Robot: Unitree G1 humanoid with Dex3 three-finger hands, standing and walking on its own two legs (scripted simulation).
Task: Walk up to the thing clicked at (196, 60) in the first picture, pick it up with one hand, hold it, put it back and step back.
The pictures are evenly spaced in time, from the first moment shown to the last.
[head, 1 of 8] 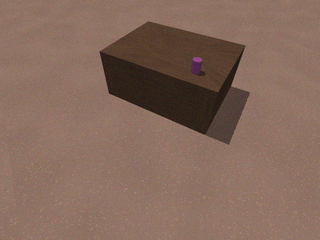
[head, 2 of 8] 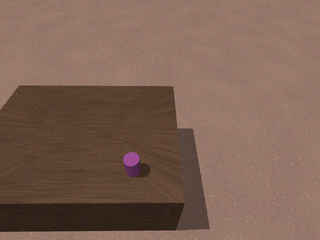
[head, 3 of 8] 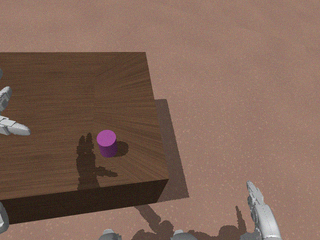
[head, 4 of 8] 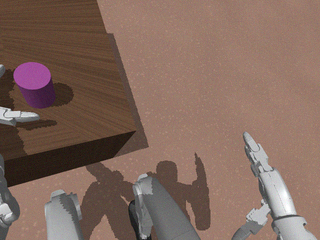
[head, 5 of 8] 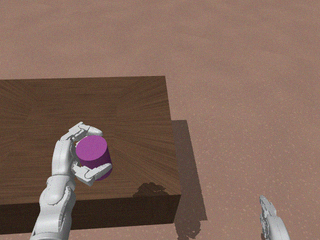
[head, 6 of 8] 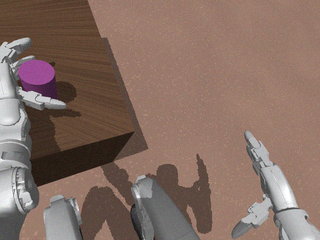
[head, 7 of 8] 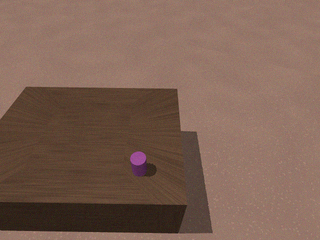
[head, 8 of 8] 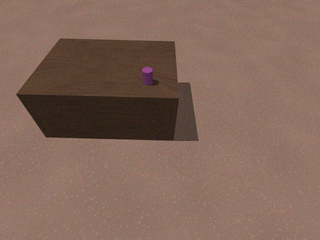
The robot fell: no
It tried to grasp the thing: yes
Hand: left
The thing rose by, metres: 0.29
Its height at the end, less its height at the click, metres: +0.00
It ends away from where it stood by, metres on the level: 0.02
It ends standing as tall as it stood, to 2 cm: yes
